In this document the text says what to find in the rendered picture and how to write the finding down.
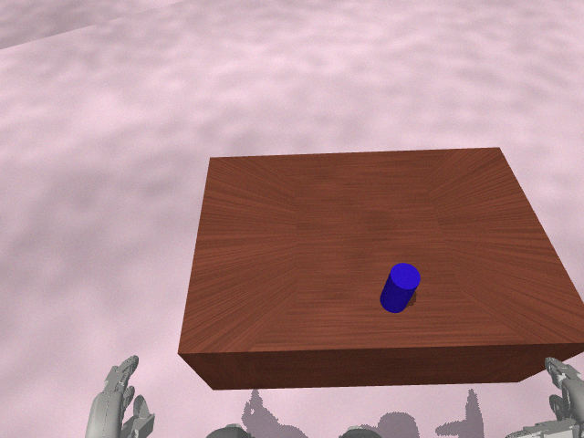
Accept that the left robot hand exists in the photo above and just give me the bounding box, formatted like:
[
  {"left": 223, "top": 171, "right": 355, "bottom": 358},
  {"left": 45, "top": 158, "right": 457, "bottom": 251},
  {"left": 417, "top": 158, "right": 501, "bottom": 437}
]
[{"left": 85, "top": 355, "right": 155, "bottom": 438}]

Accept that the right robot hand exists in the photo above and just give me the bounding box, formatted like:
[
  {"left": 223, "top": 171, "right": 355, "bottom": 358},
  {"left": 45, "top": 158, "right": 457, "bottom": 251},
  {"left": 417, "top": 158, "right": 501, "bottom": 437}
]
[{"left": 505, "top": 358, "right": 584, "bottom": 438}]

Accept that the can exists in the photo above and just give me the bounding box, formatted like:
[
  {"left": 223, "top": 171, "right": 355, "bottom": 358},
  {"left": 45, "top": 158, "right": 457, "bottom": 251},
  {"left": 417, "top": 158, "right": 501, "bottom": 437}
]
[{"left": 380, "top": 263, "right": 421, "bottom": 313}]

